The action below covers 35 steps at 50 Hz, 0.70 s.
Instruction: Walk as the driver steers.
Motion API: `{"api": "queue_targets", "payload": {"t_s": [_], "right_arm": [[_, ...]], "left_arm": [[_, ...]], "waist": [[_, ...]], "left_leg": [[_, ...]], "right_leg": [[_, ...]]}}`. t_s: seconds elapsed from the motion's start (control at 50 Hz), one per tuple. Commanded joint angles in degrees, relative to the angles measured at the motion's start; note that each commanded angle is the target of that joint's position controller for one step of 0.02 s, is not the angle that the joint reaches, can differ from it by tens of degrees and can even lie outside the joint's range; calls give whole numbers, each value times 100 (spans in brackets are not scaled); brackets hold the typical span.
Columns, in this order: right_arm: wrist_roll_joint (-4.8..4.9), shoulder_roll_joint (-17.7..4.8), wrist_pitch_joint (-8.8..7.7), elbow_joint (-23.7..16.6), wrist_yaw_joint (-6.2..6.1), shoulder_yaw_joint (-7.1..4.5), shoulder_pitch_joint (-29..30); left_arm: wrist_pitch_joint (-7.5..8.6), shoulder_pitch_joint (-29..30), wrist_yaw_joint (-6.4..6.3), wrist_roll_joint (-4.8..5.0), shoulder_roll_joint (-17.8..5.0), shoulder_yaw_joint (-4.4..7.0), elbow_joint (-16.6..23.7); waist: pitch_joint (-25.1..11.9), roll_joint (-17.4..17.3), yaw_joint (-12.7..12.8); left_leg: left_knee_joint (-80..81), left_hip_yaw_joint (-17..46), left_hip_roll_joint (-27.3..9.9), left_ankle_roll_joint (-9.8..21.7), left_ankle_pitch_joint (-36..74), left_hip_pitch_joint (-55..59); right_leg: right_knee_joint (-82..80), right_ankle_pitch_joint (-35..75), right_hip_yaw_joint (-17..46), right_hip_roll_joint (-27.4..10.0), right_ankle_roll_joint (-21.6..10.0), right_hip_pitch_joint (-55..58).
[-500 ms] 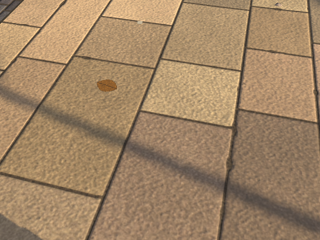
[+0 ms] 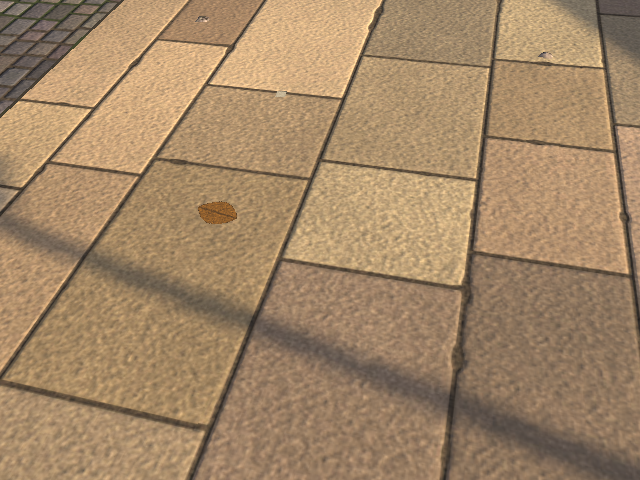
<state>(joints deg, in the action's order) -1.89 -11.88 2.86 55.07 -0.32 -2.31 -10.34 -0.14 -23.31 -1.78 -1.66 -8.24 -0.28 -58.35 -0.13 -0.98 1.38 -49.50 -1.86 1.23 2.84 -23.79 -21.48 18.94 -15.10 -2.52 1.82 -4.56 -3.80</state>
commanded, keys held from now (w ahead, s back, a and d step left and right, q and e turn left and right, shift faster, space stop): w+shift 0.40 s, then w+e+shift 0.60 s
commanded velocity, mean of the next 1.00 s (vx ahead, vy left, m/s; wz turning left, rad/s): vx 0.83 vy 0.00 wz -0.38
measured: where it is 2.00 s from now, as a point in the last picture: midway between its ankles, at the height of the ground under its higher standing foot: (463, 191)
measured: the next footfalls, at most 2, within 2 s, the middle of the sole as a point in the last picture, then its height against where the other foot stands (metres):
left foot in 0.40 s outside the picture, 0.03 m higher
right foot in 0.88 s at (312, 405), level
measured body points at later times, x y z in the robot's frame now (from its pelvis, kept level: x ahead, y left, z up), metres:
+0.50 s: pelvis +0.24 +0.12 -0.01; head +0.26 +0.12 +0.44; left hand +0.23 +0.36 -0.16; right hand +0.38 -0.14 -0.12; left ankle +0.29 +0.20 -0.72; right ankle +0.06 -0.04 -0.62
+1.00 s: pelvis +0.66 +0.12 -0.01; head +0.68 +0.14 +0.44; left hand +0.77 +0.38 -0.16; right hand +0.71 -0.15 -0.11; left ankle +0.60 +0.30 -0.57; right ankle +0.68 +0.12 -0.72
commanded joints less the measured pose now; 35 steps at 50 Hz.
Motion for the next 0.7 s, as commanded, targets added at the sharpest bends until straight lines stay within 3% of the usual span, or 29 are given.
{"api": "queue_targets", "payload": {"t_s": [0.02,0.04,0.1,0.22,0.32,0.34,0.36,0.38,0.4,0.42,0.44,0.46,0.48,0.5,0.54,0.58,0.62,0.66,0.7], "right_arm": [[9,-537,-209,-650,136,-139,1090],[28,-452,-264,-650,176,-130,1112],[-47,-278,-323,-668,245,-112,988],[-36,-363,-333,-1144,304,-56,1531],[-3,-345,-352,-1519,365,22,1735],[-12,-326,-357,-1544,351,31,1569],[-27,-362,-361,-1508,306,4,1184],[14,-484,-396,-1337,231,-79,351],[67,-696,-468,-964,154,-207,-1005],[-50,-1406,-595,-758,63,-426,-1885],[-69,-1967,-701,-649,53,-510,-2373],[-62,-1642,-745,-749,68,-421,-1504],[-91,-1281,-771,-765,88,-335,-983],[-72,-860,-822,-683,146,-250,-825],[-9,-236,-890,-490,160,-74,-677],[60,-180,-963,-358,141,-58,-836],[51,-242,-1024,-260,135,-64,-973],[57,-256,-1078,-213,118,-55,-1172],[87,-287,-1091,-125,28,-30,-1580]], "left_arm": [[135,-552,50,29,-1048,309,-27],[211,-503,73,19,-915,303,-33],[383,-663,104,24,-832,336,-121],[565,-855,76,23,-931,368,-22],[629,-746,126,41,-1098,410,34],[617,-645,152,26,-1115,404,45],[617,-585,172,29,-1221,419,36],[613,-555,199,17,-1346,452,-3],[608,-346,228,14,-1448,482,31],[633,-220,280,112,-1165,411,276],[745,6,354,159,-419,272,707],[779,630,344,162,-651,365,894],[757,626,330,125,-707,393,1014],[719,616,340,74,-741,402,982],[516,362,443,5,-514,381,955],[287,577,522,98,-422,373,1090],[168,1034,534,138,-414,362,1222],[132,1499,554,161,-420,335,1374],[129,1900,559,165,-468,318,1535]], "waist": [[1011,678,157],[916,561,118],[482,504,90],[756,609,176],[982,806,118],[936,868,-8],[720,1040,-218],[287,1054,-630],[-393,830,-1285],[-977,-216,-1613],[-1619,-1952,-1406],[-871,-1131,-1059],[-331,-403,-564],[-139,54,-371],[205,-384,60],[526,-267,117],[733,-60,84],[832,-121,-15],[825,-199,-134]], "left_leg": [[-1132,40,-355,-68,349,-2585],[-1305,79,-404,-101,753,-2754],[-2004,8,-469,-145,938,-3115],[-1510,-137,-742,-264,1036,-3562],[-329,-562,-655,200,712,-2393],[-83,-720,-520,367,388,-1907],[25,-916,-234,511,-65,-1165],[102,-969,97,603,-198,-115],[480,-822,341,690,-19,1502],[1447,906,-651,802,-1514,3171],[3610,4557,-2292,748,-4833,3689],[4330,5427,-2361,454,-4344,2815],[3885,4341,-2475,363,-3577,2118],[3778,3323,-2278,334,-2478,1550],[3960,1750,-1807,41,-1171,731],[4190,767,-1625,-204,-237,624],[4298,-292,-1240,-581,1105,652],[4402,-1044,-885,-737,2397,788],[4399,-1331,-830,-706,3868,1433]], "right_leg": [[-1688,-2852,2376,-1912,-673,583],[-1604,-2302,2148,-1779,-655,734],[-1460,-1936,1863,-1661,-708,884],[-1907,-1642,1589,-1777,-917,617],[-2322,-362,785,-1814,-817,377],[-2099,493,500,-1757,-774,302],[-1493,2316,267,-1752,-752,210],[-249,4367,35,-1759,-707,79],[1475,5394,-207,-1586,-537,-510],[3819,3832,-217,-991,-303,-2278],[5807,-1166,585,84,-243,-3719],[6725,-347,1551,88,-431,-4305],[6952,307,1199,-371,-485,-4431],[6835,703,861,-713,-486,-4186],[6567,889,881,-920,-343,-3823],[6444,1035,809,-934,-249,-4067],[5967,1486,567,-751,-235,-4180],[5121,1936,79,-500,-281,-3985],[4463,2048,-464,-325,-332,-4085]]}}
Keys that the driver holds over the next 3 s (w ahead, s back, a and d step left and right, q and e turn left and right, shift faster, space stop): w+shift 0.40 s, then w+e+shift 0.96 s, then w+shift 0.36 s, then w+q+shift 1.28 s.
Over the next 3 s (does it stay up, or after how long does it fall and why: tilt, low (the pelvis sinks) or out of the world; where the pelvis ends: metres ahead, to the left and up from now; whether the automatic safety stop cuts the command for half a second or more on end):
stays up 2.14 -0.80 -0.02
